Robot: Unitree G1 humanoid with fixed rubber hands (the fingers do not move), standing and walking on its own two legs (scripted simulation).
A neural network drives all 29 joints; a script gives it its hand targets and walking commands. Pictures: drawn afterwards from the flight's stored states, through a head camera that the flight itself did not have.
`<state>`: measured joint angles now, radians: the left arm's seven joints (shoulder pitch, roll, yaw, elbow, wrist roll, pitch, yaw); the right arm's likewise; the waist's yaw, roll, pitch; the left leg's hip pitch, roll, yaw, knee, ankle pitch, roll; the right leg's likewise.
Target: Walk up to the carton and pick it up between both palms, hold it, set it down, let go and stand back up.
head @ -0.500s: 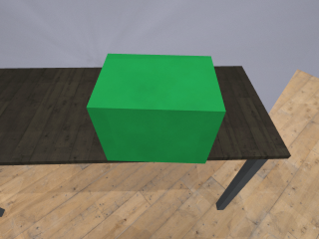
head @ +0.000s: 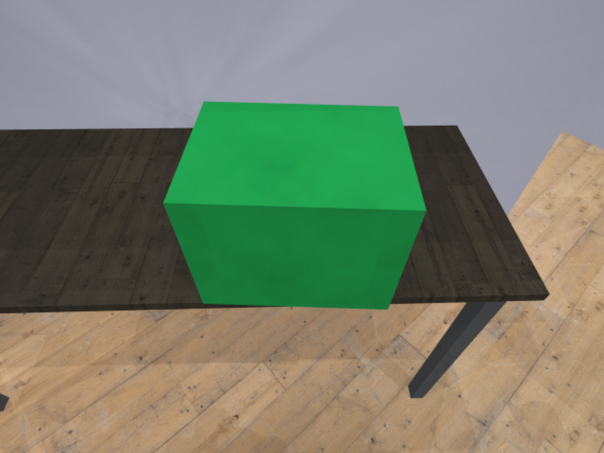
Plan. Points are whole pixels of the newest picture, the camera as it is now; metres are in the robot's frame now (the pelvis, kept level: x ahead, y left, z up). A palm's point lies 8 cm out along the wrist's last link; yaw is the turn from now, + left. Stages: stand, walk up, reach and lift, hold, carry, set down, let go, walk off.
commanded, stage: stand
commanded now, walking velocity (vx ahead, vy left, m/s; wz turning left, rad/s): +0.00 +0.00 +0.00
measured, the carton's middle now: (297, 207) +0.47 +0.02 +0.05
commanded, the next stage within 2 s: walk up in 0.18 s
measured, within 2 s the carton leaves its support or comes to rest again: neither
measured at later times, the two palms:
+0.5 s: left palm out of the picture -0.04 +0.20 -0.15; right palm out of the picture -0.03 -0.20 -0.15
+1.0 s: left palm out of the picture -0.01 +0.22 -0.14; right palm out of the picture -0.02 -0.23 -0.14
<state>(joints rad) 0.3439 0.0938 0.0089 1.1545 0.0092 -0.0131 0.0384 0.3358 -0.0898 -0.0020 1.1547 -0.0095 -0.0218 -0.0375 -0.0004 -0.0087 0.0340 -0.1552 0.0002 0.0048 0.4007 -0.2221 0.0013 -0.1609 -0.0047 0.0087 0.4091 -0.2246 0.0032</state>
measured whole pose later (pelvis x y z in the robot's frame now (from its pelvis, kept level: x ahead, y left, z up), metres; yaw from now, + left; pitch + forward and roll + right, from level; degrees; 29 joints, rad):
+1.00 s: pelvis -0.03 -0.01 +0.00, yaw -3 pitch -2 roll +0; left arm 0.32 0.16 0.02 0.95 0.00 0.00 0.01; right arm 0.32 -0.15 -0.02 0.94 -0.01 -0.01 -0.02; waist 0.00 -0.01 0.04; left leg -0.21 0.03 0.04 0.43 -0.19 -0.01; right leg -0.24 0.02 0.05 0.45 -0.19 -0.01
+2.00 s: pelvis +0.01 +0.08 -0.01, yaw -8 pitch -1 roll +0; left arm 0.25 0.15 0.01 0.82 0.02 0.00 0.09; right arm 0.33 -0.20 -0.05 0.78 -0.02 0.03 0.01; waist -0.02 0.01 0.06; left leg -0.20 -0.07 0.15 0.52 -0.33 0.11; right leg -0.26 -0.08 0.08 0.53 -0.27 0.08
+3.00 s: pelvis +0.00 +0.06 -0.01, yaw -9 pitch -1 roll +0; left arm 0.26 0.13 0.01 0.78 0.03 -0.01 0.06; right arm 0.36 -0.20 -0.04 0.72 -0.02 0.02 0.03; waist -0.02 0.02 0.04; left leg -0.20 -0.04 0.16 0.51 -0.31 0.09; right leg -0.26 -0.06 0.08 0.52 -0.25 0.08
